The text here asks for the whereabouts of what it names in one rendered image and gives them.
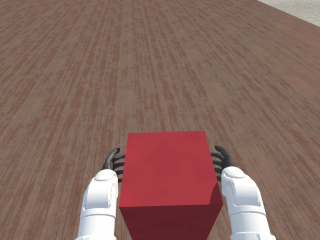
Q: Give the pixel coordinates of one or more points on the robot right forearm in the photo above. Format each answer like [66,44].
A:
[245,206]

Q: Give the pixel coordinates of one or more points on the carton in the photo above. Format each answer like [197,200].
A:
[169,187]

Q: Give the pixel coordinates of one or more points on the robot left hand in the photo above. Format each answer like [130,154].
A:
[110,162]

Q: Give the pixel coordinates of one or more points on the robot left forearm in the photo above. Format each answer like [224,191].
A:
[98,211]

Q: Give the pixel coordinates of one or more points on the robot right hand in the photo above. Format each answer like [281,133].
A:
[225,162]

